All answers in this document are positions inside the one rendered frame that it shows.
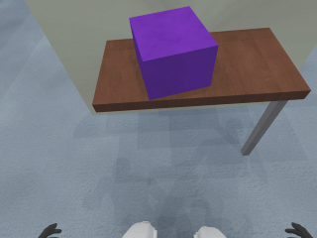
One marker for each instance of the robot left hand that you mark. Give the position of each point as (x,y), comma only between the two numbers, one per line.
(50,230)

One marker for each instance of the table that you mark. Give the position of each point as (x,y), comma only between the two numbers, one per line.
(250,66)

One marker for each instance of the robot thigh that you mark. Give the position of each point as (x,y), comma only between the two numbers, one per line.
(141,230)
(209,232)

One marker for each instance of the carton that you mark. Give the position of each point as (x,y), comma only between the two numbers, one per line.
(174,50)

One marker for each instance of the left robot thigh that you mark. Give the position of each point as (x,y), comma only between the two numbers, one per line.
(141,230)

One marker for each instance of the robot right hand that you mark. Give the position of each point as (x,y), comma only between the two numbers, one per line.
(298,230)

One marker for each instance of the right robot thigh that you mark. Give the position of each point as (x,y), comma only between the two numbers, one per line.
(209,232)

